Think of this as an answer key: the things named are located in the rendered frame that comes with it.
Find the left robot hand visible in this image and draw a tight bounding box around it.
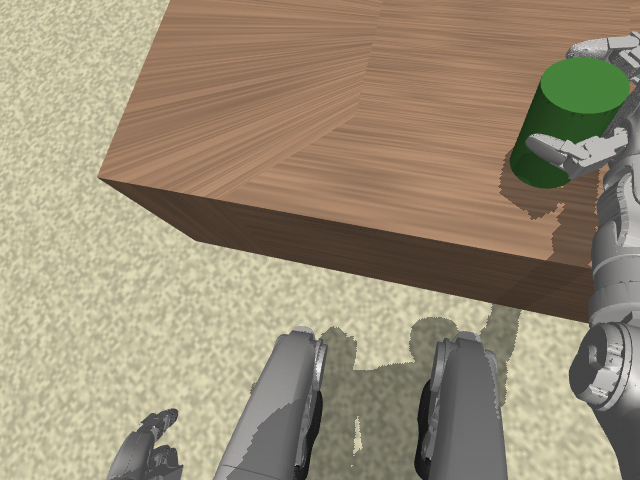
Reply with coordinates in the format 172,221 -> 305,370
106,408 -> 183,480

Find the right robot arm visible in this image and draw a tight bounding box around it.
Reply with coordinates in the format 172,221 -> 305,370
569,153 -> 640,480

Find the right robot foot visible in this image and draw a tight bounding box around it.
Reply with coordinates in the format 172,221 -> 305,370
414,380 -> 432,480

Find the can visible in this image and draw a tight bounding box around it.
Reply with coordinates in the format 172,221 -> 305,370
510,57 -> 630,189

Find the right robot hand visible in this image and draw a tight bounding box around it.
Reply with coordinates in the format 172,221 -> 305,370
525,31 -> 640,180

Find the left robot foot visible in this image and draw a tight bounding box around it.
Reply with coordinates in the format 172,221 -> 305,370
293,390 -> 323,480

